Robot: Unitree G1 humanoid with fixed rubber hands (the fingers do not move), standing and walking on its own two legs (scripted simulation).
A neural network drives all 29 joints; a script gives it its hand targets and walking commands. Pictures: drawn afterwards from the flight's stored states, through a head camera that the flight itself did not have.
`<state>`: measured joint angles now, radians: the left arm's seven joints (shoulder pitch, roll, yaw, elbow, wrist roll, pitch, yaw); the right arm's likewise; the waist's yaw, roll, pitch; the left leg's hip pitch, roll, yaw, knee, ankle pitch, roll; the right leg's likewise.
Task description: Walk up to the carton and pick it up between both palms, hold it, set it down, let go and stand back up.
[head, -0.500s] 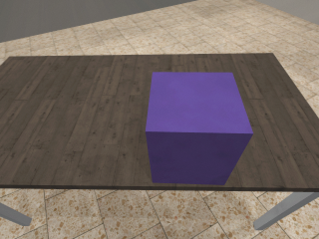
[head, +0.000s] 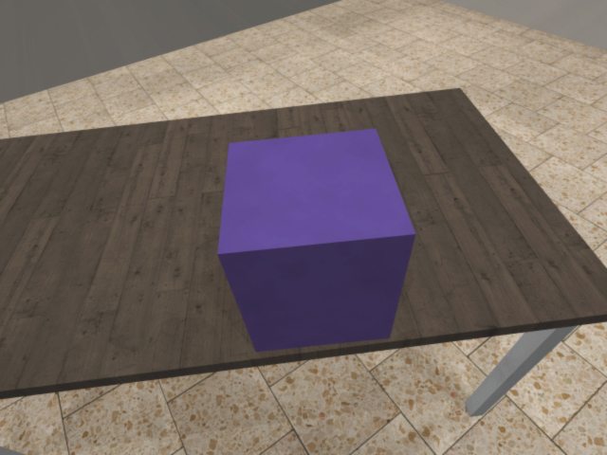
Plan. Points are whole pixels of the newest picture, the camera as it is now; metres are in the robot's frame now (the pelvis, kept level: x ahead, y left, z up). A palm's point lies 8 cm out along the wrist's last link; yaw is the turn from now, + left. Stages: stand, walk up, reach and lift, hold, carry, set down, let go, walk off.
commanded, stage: walk up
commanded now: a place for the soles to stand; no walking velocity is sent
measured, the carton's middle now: (313, 245) +0.40 +0.00 +0.05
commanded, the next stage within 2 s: reach and lift in 0.96 s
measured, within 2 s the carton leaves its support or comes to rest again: neither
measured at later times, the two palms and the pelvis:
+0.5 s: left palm out of the picture +0.05 +0.25 -0.12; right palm out of the picture +0.00 -0.25 -0.15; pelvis -0.01 +0.01 +0.00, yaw -4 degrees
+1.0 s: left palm out of the picture +0.07 +0.25 -0.13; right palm out of the picture +0.00 -0.26 -0.15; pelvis -0.01 +0.00 -0.01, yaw -2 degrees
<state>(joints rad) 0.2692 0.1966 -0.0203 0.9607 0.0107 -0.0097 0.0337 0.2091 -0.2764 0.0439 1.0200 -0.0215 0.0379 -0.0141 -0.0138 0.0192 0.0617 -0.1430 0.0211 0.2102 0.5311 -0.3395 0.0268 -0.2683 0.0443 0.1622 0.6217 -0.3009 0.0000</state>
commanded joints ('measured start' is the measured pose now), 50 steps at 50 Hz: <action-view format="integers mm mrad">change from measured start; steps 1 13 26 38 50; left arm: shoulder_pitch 34 66 49 41 -534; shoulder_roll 162 190 130 151 298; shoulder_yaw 32 46 25 28 48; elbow -64 -98 -104 -81 -222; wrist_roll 1 2 13 -5 -54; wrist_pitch -18 -16 -7 -10 304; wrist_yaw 7 19 9 16 -2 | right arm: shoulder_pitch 13 53 39 102 -451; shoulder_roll -123 -133 -154 -158 -65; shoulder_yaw -26 -45 -56 -51 -196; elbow -41 -61 -77 -60 -209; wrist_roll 0 3 -7 -1 -62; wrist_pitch -9 16 -10 0 -91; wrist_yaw -8 8 0 1 55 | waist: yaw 1 10 13 0 6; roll -80 -104 9 -16 -143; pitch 24 -1 7 12 -23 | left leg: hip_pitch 49 30 -12 64 -390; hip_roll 133 79 292 197 35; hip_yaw -167 -104 -207 -127 -114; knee -122 -23 -198 -170 164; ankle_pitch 15 -27 63 52 -63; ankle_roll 47 33 148 79 -15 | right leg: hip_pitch -148 -160 -79 -146 -113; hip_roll -101 -116 -55 -32 -127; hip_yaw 141 283 -26 56 -105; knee -128 -178 -9 -13 38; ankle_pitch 247 134 66 251 -10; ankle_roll -81 -102 -49 -68 -19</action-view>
